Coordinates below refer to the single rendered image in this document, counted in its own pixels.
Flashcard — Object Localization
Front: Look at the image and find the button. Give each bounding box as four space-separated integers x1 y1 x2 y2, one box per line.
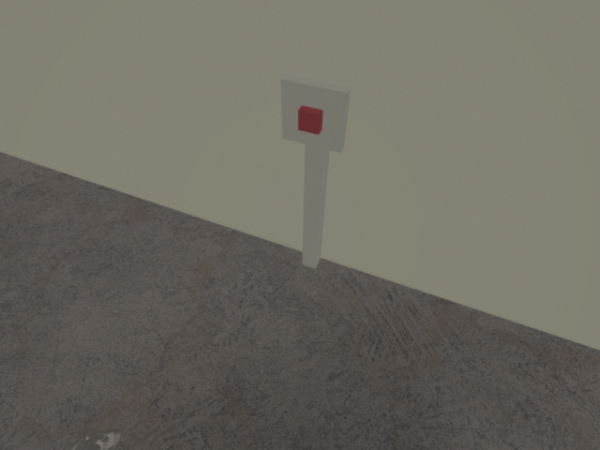
298 106 323 135

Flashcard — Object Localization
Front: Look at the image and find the panel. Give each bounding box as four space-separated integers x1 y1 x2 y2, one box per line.
280 74 351 269

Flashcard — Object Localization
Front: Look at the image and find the left robot hand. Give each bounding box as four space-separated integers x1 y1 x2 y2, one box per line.
72 428 122 450

